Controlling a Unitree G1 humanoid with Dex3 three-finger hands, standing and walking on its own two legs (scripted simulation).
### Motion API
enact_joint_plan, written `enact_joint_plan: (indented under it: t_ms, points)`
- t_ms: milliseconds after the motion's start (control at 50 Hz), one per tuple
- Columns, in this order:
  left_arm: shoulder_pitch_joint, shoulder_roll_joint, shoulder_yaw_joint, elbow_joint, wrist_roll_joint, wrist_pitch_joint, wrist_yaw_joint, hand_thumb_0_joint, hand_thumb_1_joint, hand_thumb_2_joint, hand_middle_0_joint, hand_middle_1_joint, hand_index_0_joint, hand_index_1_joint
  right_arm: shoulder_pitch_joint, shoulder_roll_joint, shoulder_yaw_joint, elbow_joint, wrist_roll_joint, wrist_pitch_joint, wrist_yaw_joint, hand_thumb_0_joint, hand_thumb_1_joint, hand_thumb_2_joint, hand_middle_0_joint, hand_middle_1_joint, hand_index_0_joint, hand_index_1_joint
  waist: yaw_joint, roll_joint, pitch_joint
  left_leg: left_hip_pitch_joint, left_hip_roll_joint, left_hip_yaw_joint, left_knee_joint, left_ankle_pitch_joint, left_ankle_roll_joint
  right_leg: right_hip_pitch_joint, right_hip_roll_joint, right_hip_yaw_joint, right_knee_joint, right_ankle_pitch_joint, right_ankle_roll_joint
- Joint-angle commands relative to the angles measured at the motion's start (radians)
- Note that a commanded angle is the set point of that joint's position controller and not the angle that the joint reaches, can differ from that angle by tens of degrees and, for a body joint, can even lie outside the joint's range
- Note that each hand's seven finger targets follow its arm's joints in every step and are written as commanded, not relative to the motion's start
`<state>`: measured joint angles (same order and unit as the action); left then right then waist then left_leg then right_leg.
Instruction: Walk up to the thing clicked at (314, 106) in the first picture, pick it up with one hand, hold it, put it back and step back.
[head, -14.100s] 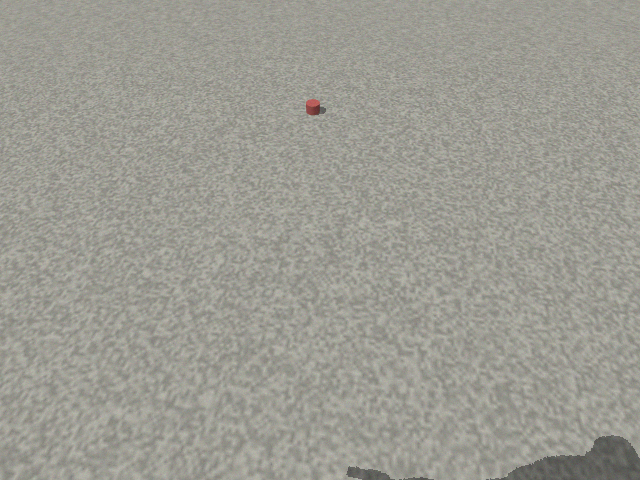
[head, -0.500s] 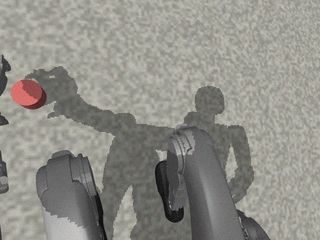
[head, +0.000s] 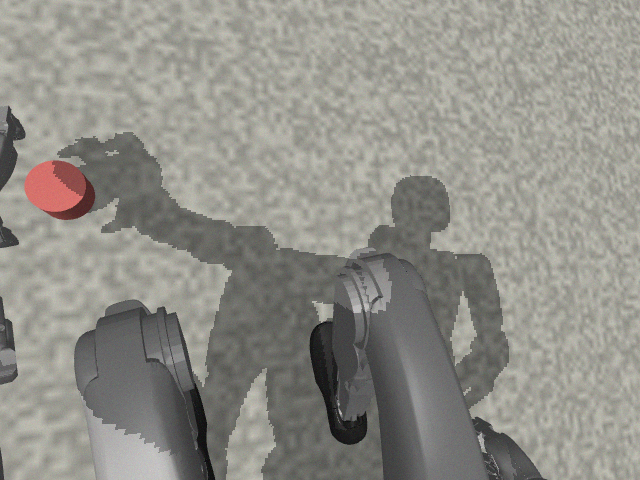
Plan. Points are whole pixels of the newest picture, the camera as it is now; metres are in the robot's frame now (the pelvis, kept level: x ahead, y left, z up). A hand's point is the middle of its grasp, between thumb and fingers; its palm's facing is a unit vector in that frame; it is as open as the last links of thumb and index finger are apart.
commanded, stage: rise first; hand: left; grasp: from above
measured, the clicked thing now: (62, 191) +0.50 +0.27 -0.30
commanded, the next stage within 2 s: approach in 0.14 s
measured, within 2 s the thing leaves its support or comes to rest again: neither
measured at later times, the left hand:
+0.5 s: hand (17, 180) +0.48 +0.29 -0.18, palm faces -0.45 -0.05 -0.89, open 13.9 cm
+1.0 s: hand (11, 183) +0.48 +0.30 -0.19, palm faces -0.50 -0.08 -0.86, open 13.9 cm
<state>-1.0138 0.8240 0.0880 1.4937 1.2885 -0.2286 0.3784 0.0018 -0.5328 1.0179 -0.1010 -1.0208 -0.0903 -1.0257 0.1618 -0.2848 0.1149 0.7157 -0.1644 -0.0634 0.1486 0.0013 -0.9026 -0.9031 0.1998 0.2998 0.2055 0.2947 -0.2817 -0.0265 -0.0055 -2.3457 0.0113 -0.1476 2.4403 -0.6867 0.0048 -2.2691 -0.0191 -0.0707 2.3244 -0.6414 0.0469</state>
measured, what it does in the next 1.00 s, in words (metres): stands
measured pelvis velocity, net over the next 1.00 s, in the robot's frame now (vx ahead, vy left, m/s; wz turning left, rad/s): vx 0.00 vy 0.00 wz -0.01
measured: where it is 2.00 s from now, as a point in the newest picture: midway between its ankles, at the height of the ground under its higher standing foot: (270, 430)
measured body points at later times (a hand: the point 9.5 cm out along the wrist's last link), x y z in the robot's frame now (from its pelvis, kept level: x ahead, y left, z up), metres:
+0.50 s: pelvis +0.00 +0.00 +0.00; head +0.25 +0.09 +0.36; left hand +0.50 +0.29 -0.13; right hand +0.04 -0.27 -0.09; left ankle +0.07 +0.12 -0.29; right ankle +0.11 -0.13 -0.29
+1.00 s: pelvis +0.00 +0.00 -0.01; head +0.26 +0.06 +0.35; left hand +0.50 +0.30 -0.14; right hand +0.02 -0.26 -0.10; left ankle +0.07 +0.12 -0.29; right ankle +0.11 -0.13 -0.29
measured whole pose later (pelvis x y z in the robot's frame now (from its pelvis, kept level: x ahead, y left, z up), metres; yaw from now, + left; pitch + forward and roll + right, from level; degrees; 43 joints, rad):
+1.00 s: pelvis +0.00 +0.00 -0.01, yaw -1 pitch +33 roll -9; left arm -1.07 0.85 0.09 1.54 1.23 -0.16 0.34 0.00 -0.51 1.01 -0.11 -1.06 -0.10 -1.06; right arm 0.19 -0.29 0.17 0.69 -0.16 -0.08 0.15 0.00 -0.90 -0.90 0.20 0.30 0.21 0.30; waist -0.33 -0.02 0.04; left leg -2.36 0.02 -0.16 2.46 -0.69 0.00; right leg -2.29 -0.01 -0.08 2.34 -0.63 0.04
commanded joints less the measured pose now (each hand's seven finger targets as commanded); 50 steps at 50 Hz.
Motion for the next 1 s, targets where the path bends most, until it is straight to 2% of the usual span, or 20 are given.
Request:
enact_joint_plan:
  t_ms: [0,100,140,180,220,260,300,360,400,460,520,560,640,760,820,860,880,940,960,980]
  points:
    - [-0.292,0.244,0.028,-0.116,-0.011,0.005,0.042,0.000,-0.540,1.004,-0.080,-1.026,-0.078,-1.027,0.216,-0.266,-0.088,0.002,0.010,0.005,-0.010,0.000,-0.901,-0.900,0.200,0.300,0.200,0.300,-0.005,0.368,-0.687,0.540,-0.021,0.093,-0.261,0.193,0.013,0.322,0.041,-0.102,-0.198,0.198,-0.082]
    - [-0.304,0.225,0.020,-0.113,-0.018,0.005,0.035,0.000,-0.536,1.003,-0.097,-1.000,-0.090,-1.007,0.218,-0.267,-0.086,0.002,0.007,-0.001,-0.008,0.000,-0.900,-0.899,0.200,0.300,0.200,0.300,-0.018,0.352,-0.642,0.516,-0.021,0.090,-0.265,0.159,0.015,0.302,0.040,-0.103,-0.204,0.171,-0.082]
    - [-0.297,0.237,0.030,-0.139,-0.023,-0.001,0.038,0.000,-0.522,0.996,-0.100,-1.000,-0.095,-1.005,0.213,-0.266,-0.089,-0.004,0.010,0.001,-0.009,0.000,-0.899,-0.899,0.200,0.300,0.200,0.300,-0.001,0.374,-0.691,0.532,-0.023,0.092,-0.268,0.163,0.015,0.315,0.040,-0.101,-0.203,0.172,-0.082]
    - [-0.297,0.212,0.014,-0.125,-0.020,-0.004,0.038,0.000,-0.519,0.991,-0.103,-0.996,-0.099,-1.000,0.212,-0.264,-0.091,-0.003,0.010,0.001,-0.010,0.000,-0.899,-0.899,0.200,0.300,0.200,0.300,-0.015,0.355,-0.667,0.515,-0.022,0.089,-0.272,0.145,0.016,0.303,0.039,-0.104,-0.206,0.160,-0.082]
    - [-0.331,0.239,0.022,-0.149,-0.015,-0.013,0.042,0.000,-0.605,1.079,-0.105,-0.959,-0.064,-1.002,0.216,-0.266,-0.088,-0.001,0.010,0.001,-0.012,0.000,-0.904,-0.901,0.200,0.300,0.200,0.300,-0.017,0.357,-0.668,0.501,-0.024,0.092,-0.267,0.134,0.018,0.308,0.041,-0.102,-0.213,0.152,-0.080]
    - [-0.306,0.221,0.019,-0.128,-0.008,-0.011,0.046,0.000,-0.527,0.991,-0.083,-1.062,-0.089,-1.056,0.225,-0.261,-0.089,0.000,0.008,-0.005,-0.010,0.000,-0.901,-0.896,0.200,0.300,0.200,0.300,-0.016,0.359,-0.665,0.519,-0.023,0.096,-0.261,0.158,0.016,0.313,0.040,-0.099,-0.207,0.171,-0.081]
    - [-0.338,0.177,-0.008,-0.120,-0.014,-0.009,0.050,0.000,-0.522,1.002,-0.089,-1.072,-0.094,-1.066,0.229,-0.257,-0.085,0.008,0.006,-0.008,-0.008,0.000,-0.903,-0.896,0.200,0.300,0.200,0.300,-0.044,0.337,-0.658,0.506,-0.021,0.096,-0.249,0.157,0.020,0.315,0.043,-0.099,-0.215,0.177,-0.079]
    - [-0.399,0.169,-0.022,-0.143,-0.015,-0.009,0.064,0.000,-0.527,0.988,-0.076,-1.080,-0.086,-1.069,0.237,-0.262,-0.085,0.016,0.005,-0.014,-0.012,0.000,-0.903,-0.896,0.200,0.300,0.200,0.300,-0.052,0.380,-0.680,0.523,-0.019,0.089,-0.258,0.159,0.015,0.300,0.045,-0.105,-0.208,0.178,-0.082]
    - [-0.464,0.109,-0.054,-0.132,-0.015,-0.001,0.069,0.000,-0.521,0.992,-0.079,-1.080,-0.089,-1.069,0.245,-0.264,-0.084,0.021,-0.001,-0.020,-0.011,0.000,-0.901,-0.895,0.200,0.300,0.200,0.300,-0.087,0.378,-0.639,0.538,-0.015,0.076,-0.268,0.137,0.010,0.256,0.042,-0.115,-0.206,0.166,-0.083]
    - [-0.503,0.111,-0.068,-0.081,0.001,0.018,0.082,0.000,-0.516,0.979,-0.079,-1.082,-0.092,-1.068,0.252,-0.274,-0.075,0.021,-0.009,-0.028,-0.014,0.000,-0.901,-0.895,0.200,0.300,0.200,0.300,-0.109,0.400,-0.639,0.556,-0.013,0.077,-0.255,0.152,0.008,0.256,0.044,-0.119,-0.200,0.184,-0.082]
    - [-0.486,0.135,-0.048,-0.002,0.014,0.056,0.108,0.000,-0.520,0.997,-0.087,-1.071,-0.095,-1.063,0.262,-0.278,-0.060,0.013,-0.016,-0.031,-0.009,0.000,-0.901,-0.896,0.200,0.300,0.200,0.300,-0.100,0.404,-0.641,0.535,-0.017,0.086,-0.250,0.185,0.011,0.281,0.046,-0.116,-0.197,0.214,-0.081]
    - [-0.471,0.162,-0.033,0.020,0.021,0.082,0.122,0.000,-0.516,0.998,-0.092,-1.068,-0.099,-1.061,0.258,-0.276,-0.048,0.002,-0.015,-0.027,-0.006,0.000,-0.900,-0.896,0.200,0.300,0.200,0.300,-0.077,0.407,-0.675,0.519,-0.018,0.090,-0.258,0.200,0.012,0.314,0.050,-0.113,-0.192,0.224,-0.085]
    - [-0.443,0.191,-0.008,0.036,0.007,0.135,0.123,0.000,-0.520,1.001,-0.089,-1.055,-0.093,-1.050,0.241,-0.281,-0.033,-0.028,-0.012,-0.025,0.003,0.000,-0.898,-0.895,0.200,0.300,0.200,0.300,-0.073,0.403,-0.693,0.509,-0.016,0.099,-0.245,0.224,0.020,0.350,0.054,-0.106,-0.185,0.248,-0.082]
    - [-0.343,0.286,0.046,-0.026,-0.041,0.157,0.091,0.000,-0.501,1.000,-0.111,-1.037,-0.113,-1.034,0.220,-0.277,-0.030,-0.049,0.015,-0.016,0.003,0.000,-0.901,-0.895,0.200,0.300,0.200,0.300,-0.019,0.366,-0.729,0.444,-0.014,0.109,-0.237,0.216,0.030,0.437,0.057,-0.088,-0.186,0.240,-0.075]
    - [-0.358,0.261,0.029,-0.042,-0.063,0.136,0.048,0.000,-0.541,0.985,-0.071,-1.054,-0.077,-1.046,0.224,-0.280,-0.036,-0.042,0.020,-0.014,-0.001,0.000,-0.901,-0.895,0.200,0.300,0.200,0.300,-0.054,0.299,-0.647,0.375,-0.015,0.106,-0.218,0.156,0.037,0.410,0.057,-0.085,-0.203,0.184,-0.074]
    - [-0.391,0.300,0.050,-0.107,-0.069,0.104,0.025,0.000,-0.543,1.007,-0.079,-1.048,-0.080,-1.046,0.214,-0.294,-0.039,-0.057,0.016,-0.018,-0.010,0.000,-0.900,-0.895,0.200,0.300,0.200,0.300,-0.063,0.304,-0.663,0.384,-0.015,0.098,-0.212,0.143,0.034,0.420,0.056,-0.086,-0.212,0.162,-0.076]
    - [-0.382,0.280,0.030,-0.107,-0.069,0.090,0.010,0.000,-0.535,0.991,-0.082,-1.057,-0.087,-1.050,0.225,-0.281,-0.038,-0.039,0.015,-0.018,-0.010,0.000,-0.902,-0.896,0.200,0.300,0.200,0.300,-0.061,0.326,-0.666,0.404,-0.014,0.099,-0.213,0.147,0.030,0.422,0.056,-0.083,-0.208,0.167,-0.075]
    - [-0.406,0.238,0.014,-0.122,-0.070,0.038,-0.014,0.000,-0.512,1.040,-0.092,-1.094,-0.096,-1.088,0.238,-0.280,-0.047,-0.036,0.002,-0.014,-0.013,0.000,-0.899,-0.895,0.200,0.300,0.200,0.300,-0.093,0.308,-0.649,0.393,-0.012,0.082,-0.208,0.115,0.023,0.403,0.058,-0.097,-0.215,0.129,-0.077]
    - [-0.429,0.177,-0.033,-0.120,-0.068,0.023,-0.025,0.000,-0.515,1.050,-0.092,-1.110,-0.097,-1.104,0.260,-0.276,-0.049,-0.015,-0.002,-0.015,-0.013,0.000,-0.902,-0.896,0.200,0.300,0.200,0.300,-0.115,0.308,-0.608,0.393,-0.015,0.084,-0.200,0.107,0.023,0.374,0.056,-0.100,-0.223,0.128,-0.076]
    - [-0.446,0.198,-0.023,-0.134,-0.062,0.008,-0.024,0.000,-0.532,0.997,-0.075,-1.073,-0.086,-1.061,0.254,-0.287,-0.054,-0.019,-0.003,-0.012,-0.015,0.000,-0.899,-0.896,0.200,0.300,0.200,0.300,-0.111,0.312,-0.617,0.401,-0.013,0.077,-0.210,0.088,0.020,0.362,0.056,-0.109,-0.226,0.106,-0.079]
